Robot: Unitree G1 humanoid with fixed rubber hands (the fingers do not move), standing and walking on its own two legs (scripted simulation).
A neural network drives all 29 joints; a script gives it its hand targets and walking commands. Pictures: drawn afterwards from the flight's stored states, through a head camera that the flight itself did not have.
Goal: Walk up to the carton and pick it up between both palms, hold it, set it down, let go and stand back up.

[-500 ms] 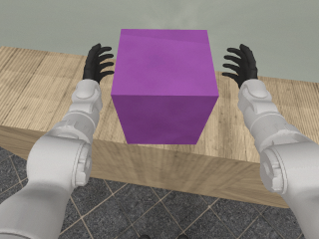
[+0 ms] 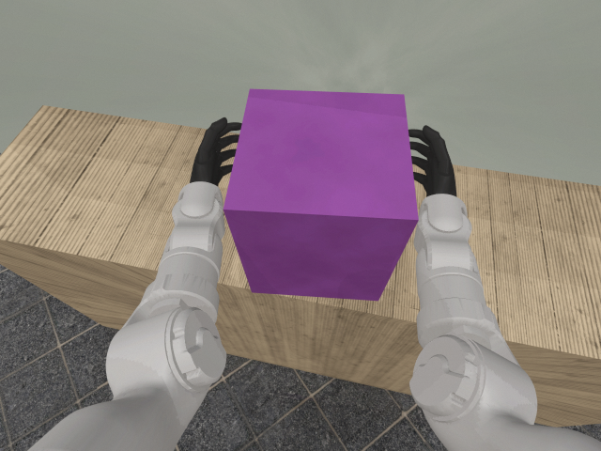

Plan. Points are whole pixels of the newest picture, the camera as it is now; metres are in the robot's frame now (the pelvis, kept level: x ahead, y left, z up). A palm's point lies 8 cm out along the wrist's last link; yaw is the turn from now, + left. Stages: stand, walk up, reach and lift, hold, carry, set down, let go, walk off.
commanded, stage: reach and lift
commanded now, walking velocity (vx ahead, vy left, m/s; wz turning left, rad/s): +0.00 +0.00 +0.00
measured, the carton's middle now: (319, 204) +0.47 -0.03 +0.00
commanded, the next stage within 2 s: none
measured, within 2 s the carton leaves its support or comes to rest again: leaves its support in 1.76 s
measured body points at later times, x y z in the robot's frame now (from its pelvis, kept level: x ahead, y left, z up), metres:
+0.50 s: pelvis +0.01 +0.00 +0.00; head +0.10 +0.00 +0.44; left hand +0.48 +0.12 +0.07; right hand +0.44 -0.18 +0.07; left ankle -0.01 +0.10 -0.75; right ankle -0.03 -0.10 -0.75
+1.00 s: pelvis +0.01 +0.00 +0.00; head +0.10 +0.00 +0.44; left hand +0.47 +0.12 +0.07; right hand +0.43 -0.18 +0.07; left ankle -0.01 +0.10 -0.75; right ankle -0.03 -0.10 -0.75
